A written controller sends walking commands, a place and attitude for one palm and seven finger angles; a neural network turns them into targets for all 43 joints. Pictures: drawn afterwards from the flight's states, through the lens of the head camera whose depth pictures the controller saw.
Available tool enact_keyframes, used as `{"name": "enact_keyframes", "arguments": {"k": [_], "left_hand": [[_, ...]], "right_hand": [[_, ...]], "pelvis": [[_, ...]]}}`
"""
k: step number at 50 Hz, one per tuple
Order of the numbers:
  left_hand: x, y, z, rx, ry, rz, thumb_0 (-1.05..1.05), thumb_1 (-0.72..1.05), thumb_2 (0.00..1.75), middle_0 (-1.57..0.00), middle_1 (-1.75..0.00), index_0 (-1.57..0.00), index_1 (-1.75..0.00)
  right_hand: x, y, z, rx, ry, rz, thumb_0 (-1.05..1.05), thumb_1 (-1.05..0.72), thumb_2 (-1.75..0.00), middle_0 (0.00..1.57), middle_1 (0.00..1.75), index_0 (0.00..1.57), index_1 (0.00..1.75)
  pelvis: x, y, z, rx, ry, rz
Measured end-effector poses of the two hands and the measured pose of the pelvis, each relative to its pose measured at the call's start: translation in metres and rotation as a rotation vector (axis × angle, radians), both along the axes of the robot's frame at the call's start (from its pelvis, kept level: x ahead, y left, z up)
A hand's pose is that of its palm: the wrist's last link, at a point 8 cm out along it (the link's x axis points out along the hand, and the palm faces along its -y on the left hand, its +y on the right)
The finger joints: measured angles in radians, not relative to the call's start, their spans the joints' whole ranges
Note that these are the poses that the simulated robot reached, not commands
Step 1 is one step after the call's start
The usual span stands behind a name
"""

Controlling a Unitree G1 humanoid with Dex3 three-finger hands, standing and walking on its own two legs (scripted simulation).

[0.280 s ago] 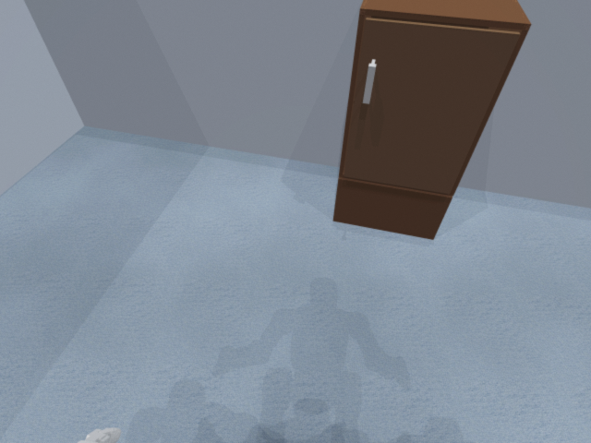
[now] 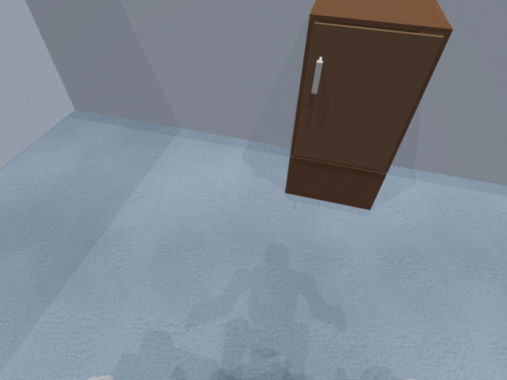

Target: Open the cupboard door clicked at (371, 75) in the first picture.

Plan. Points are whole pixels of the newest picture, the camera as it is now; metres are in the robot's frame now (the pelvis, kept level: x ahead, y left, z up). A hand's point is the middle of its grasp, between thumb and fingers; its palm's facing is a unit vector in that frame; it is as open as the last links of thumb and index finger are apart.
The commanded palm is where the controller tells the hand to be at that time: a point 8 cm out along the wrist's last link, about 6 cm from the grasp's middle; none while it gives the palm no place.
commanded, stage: stand and wait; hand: left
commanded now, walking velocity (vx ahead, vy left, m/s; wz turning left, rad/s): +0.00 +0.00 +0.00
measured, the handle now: (317, 75) +1.17 -0.17 -0.05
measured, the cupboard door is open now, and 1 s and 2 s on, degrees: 0 0 0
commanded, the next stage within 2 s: look at it before walking up in 0.54 s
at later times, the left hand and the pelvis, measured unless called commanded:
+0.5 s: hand out of the picture +0.05 +0.25 -0.15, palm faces -0.02 -0.94 -0.34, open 7.4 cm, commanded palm none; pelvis -0.02 +0.00 +0.00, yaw +0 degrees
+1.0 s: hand out of the picture +0.05 +0.24 -0.15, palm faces -0.02 -0.94 -0.34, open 7.4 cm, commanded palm none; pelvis -0.01 +0.00 +0.00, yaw +0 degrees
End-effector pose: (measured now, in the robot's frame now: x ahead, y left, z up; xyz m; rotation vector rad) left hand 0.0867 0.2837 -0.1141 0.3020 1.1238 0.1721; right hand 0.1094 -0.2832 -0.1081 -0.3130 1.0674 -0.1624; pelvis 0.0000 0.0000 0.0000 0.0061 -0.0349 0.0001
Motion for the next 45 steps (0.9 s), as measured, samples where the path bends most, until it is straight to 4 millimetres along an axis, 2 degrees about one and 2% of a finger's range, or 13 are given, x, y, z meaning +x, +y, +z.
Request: {"name": "enact_keyframes", "arguments": {"k": [11,20,29,45], "left_hand": [[-0.032,0.005,-0.004,0.009,0.080,0.026,0.01,0.90,0.90,-0.20,-0.30,-0.21,-0.30],[-0.042,0.008,-0.003,0.018,0.099,0.031,0.01,0.90,0.90,-0.20,-0.30,-0.21,-0.30],[-0.039,0.007,-0.001,0.019,0.083,0.022,0.01,0.90,0.90,-0.20,-0.30,-0.21,-0.30],[-0.039,0.004,-0.002,0.014,0.100,0.024,0.01,0.90,0.90,-0.20,-0.30,-0.21,-0.30]], "right_hand": [[-0.038,-0.011,-0.005,-0.015,0.098,-0.037,0.00,-0.90,-0.90,0.20,0.30,0.21,0.30],[-0.060,-0.014,-0.008,-0.016,0.143,-0.059,0.00,-0.90,-0.90,0.20,0.30,0.21,0.30],[-0.065,-0.012,-0.009,-0.006,0.142,-0.062,0.00,-0.90,-0.90,0.20,0.30,0.21,0.30],[-0.060,-0.013,-0.009,-0.005,0.151,-0.057,0.00,-0.90,-0.90,0.20,0.30,0.21,0.30]], "pelvis": [[-0.008,-0.002,0.002,-0.003,-0.003,0.001],[-0.013,-0.002,0.003,-0.003,-0.008,-0.001],[-0.017,-0.002,0.004,-0.002,-0.009,-0.002],[-0.014,-0.004,0.005,-0.001,0.002,0.000]]}}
